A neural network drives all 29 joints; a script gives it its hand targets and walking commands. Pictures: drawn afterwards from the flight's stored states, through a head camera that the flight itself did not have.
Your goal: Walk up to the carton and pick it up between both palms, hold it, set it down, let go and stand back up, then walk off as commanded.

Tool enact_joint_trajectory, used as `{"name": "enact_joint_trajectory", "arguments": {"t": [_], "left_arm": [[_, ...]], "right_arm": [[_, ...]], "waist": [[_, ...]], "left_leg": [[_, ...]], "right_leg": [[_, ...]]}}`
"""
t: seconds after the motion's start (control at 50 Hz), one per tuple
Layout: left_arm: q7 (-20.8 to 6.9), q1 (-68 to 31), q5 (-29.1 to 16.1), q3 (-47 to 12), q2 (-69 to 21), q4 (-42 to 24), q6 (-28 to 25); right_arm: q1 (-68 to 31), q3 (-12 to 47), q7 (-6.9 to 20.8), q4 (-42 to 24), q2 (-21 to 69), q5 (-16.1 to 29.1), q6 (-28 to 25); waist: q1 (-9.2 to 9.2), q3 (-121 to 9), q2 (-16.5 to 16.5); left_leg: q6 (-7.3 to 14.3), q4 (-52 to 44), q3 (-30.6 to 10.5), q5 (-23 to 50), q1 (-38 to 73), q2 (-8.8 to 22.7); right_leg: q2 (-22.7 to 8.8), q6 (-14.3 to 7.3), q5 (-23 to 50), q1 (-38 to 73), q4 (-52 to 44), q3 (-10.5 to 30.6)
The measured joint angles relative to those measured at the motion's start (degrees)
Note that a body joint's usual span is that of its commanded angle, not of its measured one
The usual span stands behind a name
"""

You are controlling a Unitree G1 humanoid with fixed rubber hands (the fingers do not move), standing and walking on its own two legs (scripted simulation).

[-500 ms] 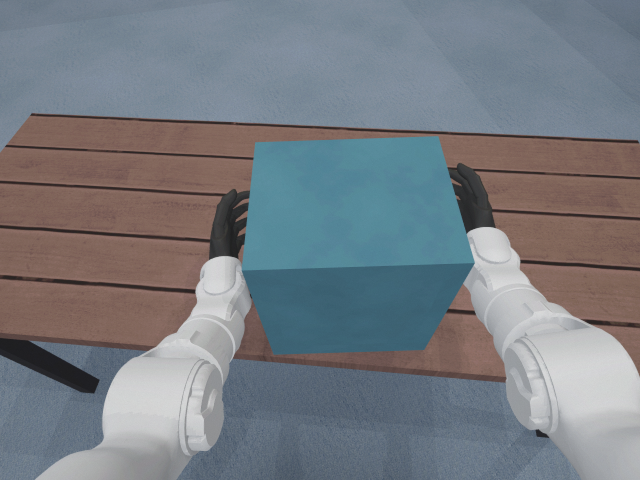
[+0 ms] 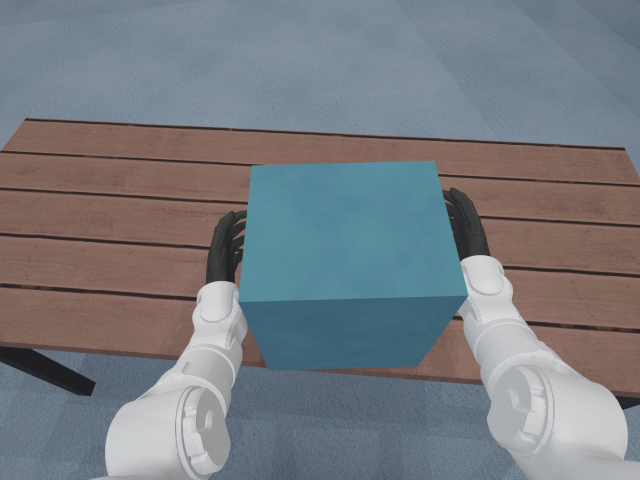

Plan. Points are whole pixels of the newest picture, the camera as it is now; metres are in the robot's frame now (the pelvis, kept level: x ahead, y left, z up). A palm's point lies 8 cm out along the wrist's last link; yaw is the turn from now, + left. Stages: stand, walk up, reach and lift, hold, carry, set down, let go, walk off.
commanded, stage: reach and lift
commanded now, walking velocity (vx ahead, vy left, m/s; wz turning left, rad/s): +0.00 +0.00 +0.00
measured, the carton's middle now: (343, 276) +0.40 +0.00 -0.03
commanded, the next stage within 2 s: none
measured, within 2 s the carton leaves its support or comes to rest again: leaves its support in 0.42 s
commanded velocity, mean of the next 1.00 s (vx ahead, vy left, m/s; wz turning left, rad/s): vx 0.00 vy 0.00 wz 0.00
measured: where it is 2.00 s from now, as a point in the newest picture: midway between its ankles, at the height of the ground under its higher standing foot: outside the picture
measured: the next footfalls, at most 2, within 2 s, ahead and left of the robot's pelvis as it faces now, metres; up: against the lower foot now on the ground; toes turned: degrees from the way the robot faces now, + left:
none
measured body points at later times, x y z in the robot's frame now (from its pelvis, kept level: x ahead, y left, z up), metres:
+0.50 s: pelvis +0.01 +0.00 +0.01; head +0.08 +0.02 +0.45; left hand +0.39 +0.18 +0.01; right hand +0.42 -0.15 +0.04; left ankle +0.00 +0.13 -0.74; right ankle +0.01 -0.11 -0.74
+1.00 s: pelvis +0.01 +0.00 +0.01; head +0.04 +0.02 +0.46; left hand +0.39 +0.17 +0.03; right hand +0.41 -0.15 +0.06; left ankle +0.00 +0.13 -0.74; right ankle +0.01 -0.11 -0.74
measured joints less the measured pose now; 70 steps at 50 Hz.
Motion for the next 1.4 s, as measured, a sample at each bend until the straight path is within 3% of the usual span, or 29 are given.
{"name": "enact_joint_trajectory", "arguments": {"t": [0.1,0.38,0.52,0.82,1.04,1.24,1.4], "left_arm": [[-0.3,1.3,1.2,0.7,-1.1,-2.9,1.5],[-0.8,5.4,3.2,1.5,-2.8,-8.4,1.3],[-0.7,6.5,2.3,0.0,-2.4,-10.5,0.1],[0.6,5.6,-0.9,-4.7,-1.3,-10.5,4.1],[0.2,7.2,-1.1,-5.8,-1.6,-10.6,10.4],[1.4,10.6,-8.6,-12.9,0.0,-18.4,11.8],[-0.3,8.5,-7.3,-12.1,1.2,-19.2,21.0]], "right_arm": [[1.5,-0.8,0.2,-2.3,0.5,-1.7,0.0],[3.9,0.5,-0.6,-3.4,1.1,-2.8,-3.0],[4.1,1.1,-1.0,-3.9,1.6,-2.5,-5.3],[3.6,0.7,-1.1,-3.4,1.3,-2.3,-2.9],[6.5,8.4,-2.7,-3.9,0.4,4.3,3.0],[8.8,20.3,-4.4,-12.0,-0.5,16.1,5.6],[7.5,21.9,-5.8,-13.3,-0.3,19.0,14.3]], "waist": [[0.68,0.1,-0.1],[0.38,0.2,-0.7],[0.36,-0.1,-1.2],[-0.57,-2.1,-0.7],[-0.92,0.8,-0.7],[-1.15,-2.0,1.3],[-2.59,1.8,0.2]], "left_leg": [[0.0,-2.5,0.4,0.9,1.3,0.2],[0.0,-4.8,0.8,1.6,3.8,0.2],[0.1,-4.8,0.6,2.2,3.1,0.2],[0.5,-5.1,-0.1,3.2,2.7,-0.2],[0.3,-7.6,0.4,2.7,11.8,0.0],[0.2,-5.5,-0.9,1.7,10.7,0.0],[0.6,-7.5,-1.4,2.2,18.6,-0.8]], "right_leg": [[0.1,0.0,1.1,1.3,-2.6,0.1],[-0.1,0.1,1.6,3.9,-5.0,-0.4],[-0.2,0.1,2.5,3.8,-5.8,-1.0],[-0.7,0.3,3.9,4.9,-7.9,-2.4],[-0.6,0.2,2.9,13.3,-9.4,-2.3],[-0.5,0.2,2.3,13.5,-8.7,-3.4],[-1.2,0.6,2.0,21.0,-9.6,-3.6]]}}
